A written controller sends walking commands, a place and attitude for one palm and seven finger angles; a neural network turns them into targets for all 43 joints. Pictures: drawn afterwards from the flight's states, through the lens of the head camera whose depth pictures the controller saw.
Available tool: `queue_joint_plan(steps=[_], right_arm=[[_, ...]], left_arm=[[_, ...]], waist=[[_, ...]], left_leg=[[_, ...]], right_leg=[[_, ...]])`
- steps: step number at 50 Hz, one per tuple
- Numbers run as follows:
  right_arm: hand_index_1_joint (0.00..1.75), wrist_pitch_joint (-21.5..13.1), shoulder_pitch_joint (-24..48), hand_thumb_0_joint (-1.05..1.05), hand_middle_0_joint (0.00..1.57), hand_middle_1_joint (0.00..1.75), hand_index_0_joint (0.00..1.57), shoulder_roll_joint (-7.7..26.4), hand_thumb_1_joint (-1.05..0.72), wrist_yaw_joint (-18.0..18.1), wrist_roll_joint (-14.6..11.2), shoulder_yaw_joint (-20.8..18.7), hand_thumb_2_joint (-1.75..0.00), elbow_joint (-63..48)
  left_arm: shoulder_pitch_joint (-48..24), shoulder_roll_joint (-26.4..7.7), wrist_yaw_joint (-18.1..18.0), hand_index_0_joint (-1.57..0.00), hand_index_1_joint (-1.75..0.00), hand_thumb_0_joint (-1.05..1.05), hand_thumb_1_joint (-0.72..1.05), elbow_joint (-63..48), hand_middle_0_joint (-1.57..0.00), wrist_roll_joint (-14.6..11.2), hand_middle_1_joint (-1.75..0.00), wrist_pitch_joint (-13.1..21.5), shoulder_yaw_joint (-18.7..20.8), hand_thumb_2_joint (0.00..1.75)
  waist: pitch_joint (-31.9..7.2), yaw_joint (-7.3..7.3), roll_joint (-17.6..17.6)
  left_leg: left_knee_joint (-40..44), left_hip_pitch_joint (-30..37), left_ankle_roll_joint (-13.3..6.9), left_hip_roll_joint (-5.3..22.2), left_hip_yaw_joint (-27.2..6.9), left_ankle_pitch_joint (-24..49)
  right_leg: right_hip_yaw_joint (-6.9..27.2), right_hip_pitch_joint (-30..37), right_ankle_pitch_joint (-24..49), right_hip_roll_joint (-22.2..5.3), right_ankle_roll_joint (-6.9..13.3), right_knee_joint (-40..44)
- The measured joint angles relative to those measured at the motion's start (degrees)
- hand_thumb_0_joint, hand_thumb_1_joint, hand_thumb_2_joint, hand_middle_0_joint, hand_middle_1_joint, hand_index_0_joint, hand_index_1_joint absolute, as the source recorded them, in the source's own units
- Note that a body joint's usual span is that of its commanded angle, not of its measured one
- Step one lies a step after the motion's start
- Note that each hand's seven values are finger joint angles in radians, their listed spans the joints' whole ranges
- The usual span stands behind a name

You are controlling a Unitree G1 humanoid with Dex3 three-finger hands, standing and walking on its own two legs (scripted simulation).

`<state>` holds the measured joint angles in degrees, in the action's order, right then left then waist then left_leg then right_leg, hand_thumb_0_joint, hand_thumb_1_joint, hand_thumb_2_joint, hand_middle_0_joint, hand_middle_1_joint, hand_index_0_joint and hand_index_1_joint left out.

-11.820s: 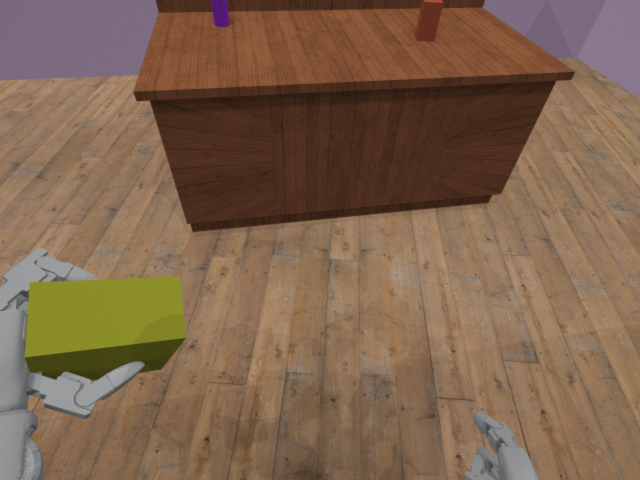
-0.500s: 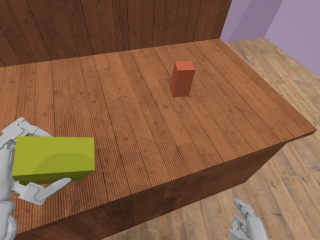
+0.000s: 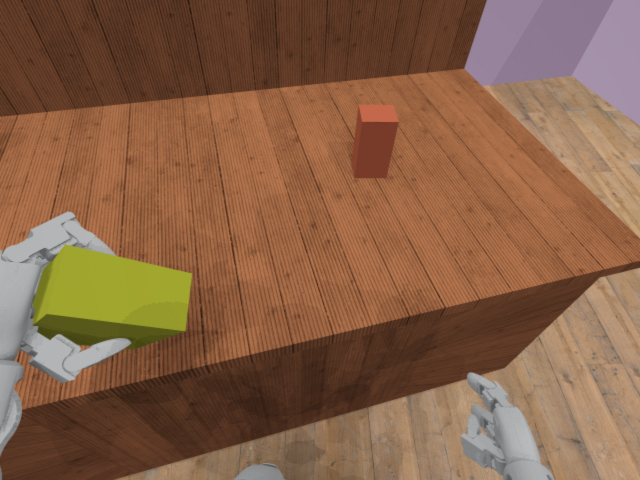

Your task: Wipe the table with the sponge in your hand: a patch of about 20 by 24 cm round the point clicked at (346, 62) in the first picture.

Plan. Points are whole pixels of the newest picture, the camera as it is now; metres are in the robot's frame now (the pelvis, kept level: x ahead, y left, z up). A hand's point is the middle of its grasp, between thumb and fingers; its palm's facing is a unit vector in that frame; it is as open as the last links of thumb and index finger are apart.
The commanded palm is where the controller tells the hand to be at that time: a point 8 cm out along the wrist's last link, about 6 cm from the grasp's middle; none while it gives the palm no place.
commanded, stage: turn the palm down, sponge in hand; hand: left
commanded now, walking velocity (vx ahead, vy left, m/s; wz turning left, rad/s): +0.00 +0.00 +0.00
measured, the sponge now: (124, 308) +0.24 +0.24 +0.12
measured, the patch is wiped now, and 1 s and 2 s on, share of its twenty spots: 0.00 0.00 0.00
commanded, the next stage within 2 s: move the sponge above the wiping area in 1.78 s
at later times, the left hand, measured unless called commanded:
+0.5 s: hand (87, 275) +0.25 +0.26 +0.17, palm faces +0.32 -0.45 -0.83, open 10.2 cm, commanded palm +0.21 +0.29 +0.19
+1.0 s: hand (21, 279) +0.25 +0.34 +0.14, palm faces +0.24 -0.19 -0.95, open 10.2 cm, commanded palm +0.21 +0.30 +0.19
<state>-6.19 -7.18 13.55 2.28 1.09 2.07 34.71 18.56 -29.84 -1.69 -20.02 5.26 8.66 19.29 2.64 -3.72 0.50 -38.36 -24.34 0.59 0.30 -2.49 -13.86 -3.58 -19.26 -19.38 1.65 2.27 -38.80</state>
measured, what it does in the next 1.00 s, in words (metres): stands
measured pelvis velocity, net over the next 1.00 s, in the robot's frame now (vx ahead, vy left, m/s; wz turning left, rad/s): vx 0.02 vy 0.03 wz -0.02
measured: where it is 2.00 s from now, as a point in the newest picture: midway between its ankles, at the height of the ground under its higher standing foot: outside the picture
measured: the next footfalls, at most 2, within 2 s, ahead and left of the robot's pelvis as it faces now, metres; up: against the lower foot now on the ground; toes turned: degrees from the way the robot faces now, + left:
none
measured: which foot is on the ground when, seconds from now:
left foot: down 0.00-1.00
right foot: down 0.00-1.00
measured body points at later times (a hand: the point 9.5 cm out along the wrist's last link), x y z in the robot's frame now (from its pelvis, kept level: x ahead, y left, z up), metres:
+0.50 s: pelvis +0.03 -0.02 -0.01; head +0.04 -0.04 +0.44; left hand +0.22 +0.28 +0.21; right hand +0.21 -0.27 -0.10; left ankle +0.07 +0.13 -0.72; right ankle +0.02 -0.09 -0.72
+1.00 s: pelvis +0.02 +0.03 +0.01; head +0.01 -0.01 +0.45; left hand +0.23 +0.34 +0.19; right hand +0.25 -0.17 -0.07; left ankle +0.07 +0.13 -0.72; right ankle +0.01 -0.09 -0.72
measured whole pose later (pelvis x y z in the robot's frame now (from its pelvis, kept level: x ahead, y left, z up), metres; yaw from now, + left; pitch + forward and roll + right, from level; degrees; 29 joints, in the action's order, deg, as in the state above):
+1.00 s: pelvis +0.02 +0.03 +0.01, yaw -1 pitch +0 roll -1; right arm 3.4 -4.3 14.0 4.5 -3.4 3.8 33.6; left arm 12.8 -33.3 -5.6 -15.5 35.8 -20.2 8.3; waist -2.0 -5.7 -6.2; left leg -36.7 -21.7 -1.2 -0.6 -0.7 -14.7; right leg -1.8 -16.1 -18.8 0.7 0.4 -35.2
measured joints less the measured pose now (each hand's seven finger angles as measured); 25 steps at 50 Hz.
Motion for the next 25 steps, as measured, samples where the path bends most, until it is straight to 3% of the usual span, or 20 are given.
queue_joint_plan(steps=[3, 5, 9, 11, 13, 16, 20, 22, 25], right_arm=[[0.3, 0.5, -0.2, 0.01, 0.2, 0.3, 0.2, -0.3, -0.9, 0.2, 0.1, 0.0, -0.9, 1.7], [0.3, 1.4, -0.4, 0.01, 0.2, 0.3, 0.2, 0.0, -0.9, 0.5, -0.3, 0.1, -0.9, 2.1], [0.3, 3.4, -1.3, 0.01, 0.2, 0.3, 0.2, 1.4, -0.9, 1.9, -1.7, 0.4, -0.9, 0.9], [0.3, 3.7, -1.5, 0.01, 0.2, 0.3, 0.2, 1.9, -0.9, 2.5, -2.4, 0.5, -0.9, 0.1], [0.3, 3.6, -1.8, 0.01, 0.2, 0.3, 0.2, 2.0, -0.9, 3.1, -2.4, 0.3, -0.9, -0.6], [0.3, 2.9, -2.4, 0.01, 0.2, 0.3, 0.2, 1.5, -0.9, 3.3, -1.9, -0.3, -0.9, -0.8], [0.3, 2.5, -3.6, 0.01, 0.2, 0.3, 0.2, 1.3, -0.9, 2.3, -1.0, -1.7, -0.9, -0.4], [0.3, 3.1, -4.1, 0.01, 0.2, 0.3, 0.2, 1.8, -0.9, 1.7, -0.9, -2.5, -0.9, -0.5], [0.3, 5.1, -4.2, 0.01, 0.2, 0.3, 0.2, 2.7, -0.9, 1.9, -1.3, -3.3, -0.9, -0.9]], left_arm=[[-5.1, -1.3, -3.2, -0.72, -1.36, -0.02, -0.5, 2.4, -0.7, 2.2, -1.36, 0.2, 2.2, 1.02], [-7.5, -2.2, -3.6, -0.72, -1.36, -0.02, -0.5, 4.7, -0.7, 3.3, -1.36, -2.8, 3.1, 1.02], [-7.7, -4.0, 0.4, -0.72, -1.36, -0.02, -0.5, 8.8, -0.7, 4.9, -1.36, -11.6, 1.5, 1.02], [-6.0, -4.8, 3.6, -0.72, -1.36, -0.02, -0.5, 9.9, -0.7, 5.3, -1.36, -13.4, -0.1, 1.02], [-3.5, -5.0, 6.1, -0.72, -1.36, -0.02, -0.5, 9.4, -0.7, 5.5, -1.36, -12.2, -1.3, 1.02], [0.4, -5.0, 7.2, -0.72, -1.35, -0.02, -0.5, 5.7, -0.71, 5.7, -1.36, -7.0, -1.6, 1.02], [3.9, -5.0, 2.6, -0.73, -1.35, -0.02, -0.5, -1.7, -0.71, 7.6, -1.35, -1.0, -0.2, 1.02], [4.8, -5.1, -0.8, -0.73, -1.35, -0.02, -0.5, -3.8, -0.71, 8.9, -1.35, -1.0, 0.8, 1.02], [4.6, -5.3, -3.9, -0.73, -1.35, -0.02, -0.5, -3.5, -0.71, 10.2, -1.35, -5.2, 1.6, 1.02]], waist=[[-0.9, -0.47, -0.5], [-1.7, -0.4, -1.7], [-2.9, 0.01, -5.0], [-2.9, 0.38, -6.1], [-2.7, 0.76, -6.3], [-2.4, 0.79, -5.0], [-2.8, 0.12, -3.3], [-3.5, -0.21, -3.5], [-4.7, -0.83, -4.1]], left_leg=[[-2.0, -1.4, 0.8, 0.5, -1.9, -0.9], [-2.5, -1.5, 1.0, 0.7, -2.5, -1.2], [-1.6, -0.3, 0.7, 0.9, -1.9, -1.4], [-0.8, 0.5, 0.3, 0.9, -1.3, -1.4], [-0.3, 0.7, 0.0, 0.9, -0.7, -1.4], [-0.5, 0.1, 0.2, 1.2, -0.3, -1.7], [-2.3, -1.4, 1.2, 1.8, -0.7, -2.9], [-3.4, -2.2, 1.6, 1.9, -0.8, -3.6], [-4.1, -2.6, 1.7, 1.6, -0.5, -4.3]], right_leg=[[-1.8, -0.3, -0.7, 0.8, 0.9, -0.8], [-2.3, -0.2, -1.0, 1.0, 1.3, -0.9], [-1.8, 0.7, -1.1, 1.1, 1.3, -0.2], [-1.2, 1.0, -1.1, 1.1, 1.3, 0.0], [-0.6, 0.8, -1.2, 1.0, 1.4, 0.0], [-0.2, -0.2, -1.6, 1.3, 1.6, -0.6], [-0.5, -1.3, -2.5, 1.9, 2.1, -1.7], [-0.6, -1.8, -3.0, 2.0, 2.1, -2.3], [-0.3, -2.4, -3.7, 1.7, 1.7, -3.3]])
